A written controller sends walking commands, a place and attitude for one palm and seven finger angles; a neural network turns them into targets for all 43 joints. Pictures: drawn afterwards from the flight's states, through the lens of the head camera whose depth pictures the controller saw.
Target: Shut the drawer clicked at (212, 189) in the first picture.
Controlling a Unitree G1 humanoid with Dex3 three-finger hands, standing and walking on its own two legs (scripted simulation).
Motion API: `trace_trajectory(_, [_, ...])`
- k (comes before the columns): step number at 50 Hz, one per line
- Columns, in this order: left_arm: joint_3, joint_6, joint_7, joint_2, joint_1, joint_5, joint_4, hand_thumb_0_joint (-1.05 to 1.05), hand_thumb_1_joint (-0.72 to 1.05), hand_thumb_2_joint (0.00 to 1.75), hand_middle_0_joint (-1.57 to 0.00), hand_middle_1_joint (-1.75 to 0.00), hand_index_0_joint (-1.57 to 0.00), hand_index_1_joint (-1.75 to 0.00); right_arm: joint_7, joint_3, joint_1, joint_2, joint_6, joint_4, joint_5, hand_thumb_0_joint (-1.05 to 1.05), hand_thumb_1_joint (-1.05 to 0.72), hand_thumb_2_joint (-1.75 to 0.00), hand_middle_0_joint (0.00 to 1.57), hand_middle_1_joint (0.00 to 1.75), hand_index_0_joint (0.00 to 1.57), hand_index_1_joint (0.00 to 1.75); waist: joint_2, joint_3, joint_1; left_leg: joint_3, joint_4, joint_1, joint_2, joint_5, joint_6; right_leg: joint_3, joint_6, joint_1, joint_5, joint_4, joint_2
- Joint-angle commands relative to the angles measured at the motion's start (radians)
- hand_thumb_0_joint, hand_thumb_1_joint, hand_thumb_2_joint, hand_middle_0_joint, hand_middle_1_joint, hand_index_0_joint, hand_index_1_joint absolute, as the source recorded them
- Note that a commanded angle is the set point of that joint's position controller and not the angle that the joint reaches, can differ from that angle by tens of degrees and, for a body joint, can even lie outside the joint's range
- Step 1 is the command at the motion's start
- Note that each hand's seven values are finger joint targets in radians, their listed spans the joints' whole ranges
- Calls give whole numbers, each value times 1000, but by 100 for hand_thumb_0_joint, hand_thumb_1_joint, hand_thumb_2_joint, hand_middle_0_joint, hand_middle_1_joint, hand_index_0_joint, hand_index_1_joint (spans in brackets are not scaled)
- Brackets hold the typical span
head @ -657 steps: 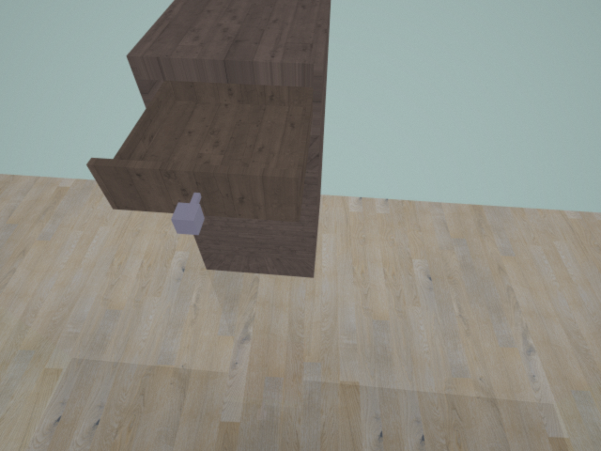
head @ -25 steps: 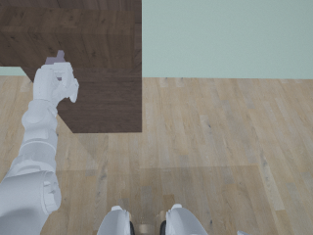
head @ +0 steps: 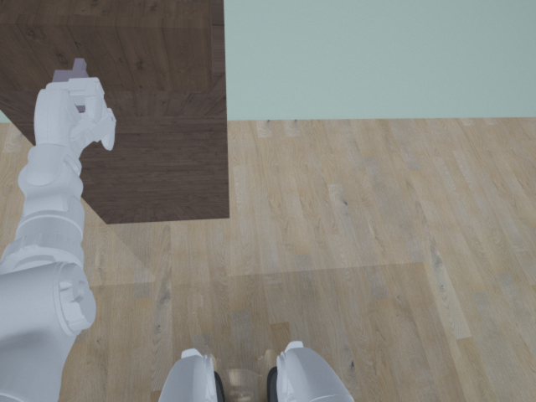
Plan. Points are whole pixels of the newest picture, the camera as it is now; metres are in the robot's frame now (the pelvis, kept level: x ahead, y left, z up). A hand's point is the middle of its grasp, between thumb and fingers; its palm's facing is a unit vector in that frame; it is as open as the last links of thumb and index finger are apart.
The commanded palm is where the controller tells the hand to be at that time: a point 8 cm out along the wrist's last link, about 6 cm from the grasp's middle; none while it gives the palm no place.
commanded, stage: push the drawer shut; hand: left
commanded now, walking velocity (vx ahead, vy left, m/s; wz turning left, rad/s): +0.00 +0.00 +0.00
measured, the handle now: (76, 81) +0.59 +0.23 +0.07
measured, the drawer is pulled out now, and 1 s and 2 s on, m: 0.05 0.00 0.00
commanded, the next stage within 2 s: pull the fist back off the drawer in 0.66 s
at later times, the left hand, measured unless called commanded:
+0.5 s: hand (112, 91) +0.56 +0.18 +0.07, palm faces -0.02 -1.00 -0.03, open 3.5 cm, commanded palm +0.57 +0.22 +0.07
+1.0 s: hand (112, 90) +0.57 +0.18 +0.07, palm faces -0.01 -1.00 -0.04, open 3.6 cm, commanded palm +0.57 +0.21 +0.07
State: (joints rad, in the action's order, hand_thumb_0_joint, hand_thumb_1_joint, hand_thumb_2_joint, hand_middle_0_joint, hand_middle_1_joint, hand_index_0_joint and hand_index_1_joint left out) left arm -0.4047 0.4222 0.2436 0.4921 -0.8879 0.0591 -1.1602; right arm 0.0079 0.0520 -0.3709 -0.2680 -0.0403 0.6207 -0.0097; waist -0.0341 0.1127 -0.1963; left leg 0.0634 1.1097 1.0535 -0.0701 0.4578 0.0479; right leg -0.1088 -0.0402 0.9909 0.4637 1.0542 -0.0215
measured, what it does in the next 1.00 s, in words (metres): stands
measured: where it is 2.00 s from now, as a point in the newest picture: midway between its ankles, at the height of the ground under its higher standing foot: outside the picture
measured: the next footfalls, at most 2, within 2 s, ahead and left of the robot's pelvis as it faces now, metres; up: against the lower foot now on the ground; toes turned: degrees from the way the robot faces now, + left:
none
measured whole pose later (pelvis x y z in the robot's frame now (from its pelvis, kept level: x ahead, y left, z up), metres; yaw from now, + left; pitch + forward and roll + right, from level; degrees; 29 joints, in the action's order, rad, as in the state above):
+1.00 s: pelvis -0.04 +0.01 -0.04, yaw -1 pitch +29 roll -6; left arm -0.41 0.29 0.20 0.74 -1.31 -0.08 -1.38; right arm 0.00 0.12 -0.43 -0.29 0.03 0.63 -0.04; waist -0.06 0.09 -0.33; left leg 0.02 1.25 1.34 -0.08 0.43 0.06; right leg -0.15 -0.04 1.25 0.42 1.16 -0.03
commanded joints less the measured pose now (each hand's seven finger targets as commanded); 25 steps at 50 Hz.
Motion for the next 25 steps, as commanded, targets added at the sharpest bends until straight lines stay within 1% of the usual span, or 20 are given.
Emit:
trace_trajectory(1, [-56,70,-44,329,-556,24,215,0,90,90,-140,-160,-140,-160,-13,-66,-169,-186,16,-31,-6,0,-90,-90,20,30,20,30,-111,474,-20,-121,-99,-375,28,-289,-7,101,24,-153,-227,-143,-26])
trace_trajectory(2, [-54,70,-46,333,-571,22,214,0,90,90,-140,-160,-140,-160,-13,-65,-170,-187,17,-31,-6,0,-90,-90,20,30,20,30,-110,477,-26,-120,-97,-363,29,-279,-5,104,25,-157,-223,-146,-27])
trace_trajectory(3, [-86,73,-50,374,-578,17,213,0,90,90,-140,-160,-140,-160,-16,-65,-175,-191,16,-28,-9,0,-90,-90,20,30,20,30,-104,493,-20,-121,-91,-358,29,-296,-4,103,23,-171,-240,-137,-27])
trace_trajectory(4, [-77,74,-49,375,-580,8,208,0,90,90,-140,-160,-140,-160,-15,-63,-177,-190,15,-31,-9,0,-90,-90,20,30,20,30,-130,510,-19,-124,-93,-371,29,-308,-8,102,23,-167,-244,-131,-26])
trace_trajectory(5, [-54,73,-47,344,-598,8,211,0,90,90,-140,-160,-140,-160,-13,-63,-177,-185,16,-30,-10,0,-90,-90,20,30,20,30,-149,513,-25,-125,-90,-385,29,-314,-8,100,22,-151,-244,-131,-26])
trace_trajectory(6, [-64,73,-49,356,-597,7,208,0,90,90,-140,-160,-140,-160,-12,-63,-182,-187,15,-27,-11,0,-90,-90,20,30,20,30,-149,513,-22,-126,-89,-391,28,-326,-9,99,21,-153,-251,-134,-27])
trace_trajectory(7, [-70,69,-52,366,-606,5,200,0,90,90,-140,-160,-140,-160,-12,-63,-184,-191,14,-26,-12,0,-90,-90,20,30,20,30,-137,517,-31,-127,-84,-383,27,-316,-7,99,23,-148,-243,-135,-29])
trace_trajectory(9, [-51,67,-52,368,-661,-3,188,0,90,90,-140,-160,-140,-160,-12,-58,-187,-192,13,-16,-13,0,-90,-90,20,30,20,30,-164,498,-51,-133,-76,-381,24,-310,-7,98,23,-110,-230,-131,-27])
trace_trajectory(10, [-81,65,-56,401,-659,-4,177,0,90,90,-140,-160,-140,-160,-14,-59,-194,-197,12,-16,-16,0,-90,-90,20,30,20,30,-152,502,-46,-135,-75,-373,22,-305,-7,95,23,-112,-219,-130,-28])
trace_trajectory(12, [-64,56,-56,398,-683,-12,154,0,90,90,-140,-160,-140,-160,-12,-55,-197,-197,13,-16,-17,0,-90,-90,20,30,20,30,-162,504,-57,-133,-67,-351,24,-292,-4,100,24,-111,-210,-133,-29])
trace_trajectory(13, [-75,54,-57,415,-705,-14,153,0,90,90,-140,-160,-140,-160,-13,-53,-203,-199,14,-15,-19,0,-90,-90,20,30,20,30,-147,506,-65,-134,-61,-338,23,-295,-1,99,24,-115,-216,-127,-30])
trace_trajectory(14, [-91,50,-58,451,-710,-22,131,0,90,90,-140,-160,-140,-160,-15,-51,-209,-203,13,-16,-18,0,-90,-90,20,30,20,30,-155,504,-62,-134,-59,-323,23,-292,-2,101,24,-118,-213,-125,-30])
trace_trajectory(15, [-73,43,-56,442,-730,-28,123,0,90,90,-140,-160,-140,-160,-15,-48,-208,-203,13,-17,-19,0,-90,-90,20,30,20,30,-171,504,-74,-136,-55,-315,23,-280,-2,100,25,-101,-198,-124,-29])
trace_trajectory(17, [-67,29,-56,453,-765,-32,93,0,90,90,-140,-160,-140,-160,-16,-44,-216,-207,15,-14,-20,0,-90,-90,20,30,20,30,-155,476,-93,-138,-47,-283,21,-248,2,101,28,-80,-168,-128,-30])
trace_trajectory(18, [-79,29,-57,477,-779,-37,88,0,90,90,-140,-160,-140,-160,-17,-42,-224,-209,16,-12,-23,0,-90,-90,20,30,20,30,-170,488,-92,-142,-43,-283,21,-256,3,102,25,-80,-171,-122,-30])
trace_trajectory(19, [-68,24,-56,475,-789,-46,90,0,90,90,-140,-160,-140,-160,-15,-41,-229,-211,15,-16,-23,0,-90,-90,20,30,20,30,-193,517,-94,-144,-41,-297,20,-266,2,97,25,-68,-173,-116,-30])
trace_trajectory(21, [-94,14,-57,520,-813,-52,82,0,90,90,-140,-160,-140,-160,-16,-39,-244,-215,14,-14,-27,0,-90,-90,20,30,20,30,-193,540,-97,-148,-26,-294,16,-302,3,94,26,-73,-202,-104,-31])
trace_trajectory(23, [-88,10,-53,515,-831,-60,97,0,90,90,-140,-160,-140,-160,-11,-39,-257,-213,12,-17,-32,0,-90,-90,20,30,20,30,-233,577,-97,-154,-18,-326,16,-343,1,89,22,-60,-226,-92,-34])
trace_trajectory(24, [-91,5,-51,523,-838,-64,86,0,90,90,-140,-160,-140,-160,-11,-40,-259,-216,7,-16,-29,0,-90,-90,20,30,20,30,-218,568,-102,-154,-15,-318,12,-331,1,89,25,-48,-215,-96,-35])
trace_trajectory(25, [-85,-1,-53,521,-879,-62,88,0,90,90,-140,-160,-140,-160,-13,-40,-261,-216,6,-12,-28,0,-90,-90,20,30,20,30,-199,546,-122,-156,-13,-299,10,-302,4,88,30,-32,-193,-101,-35])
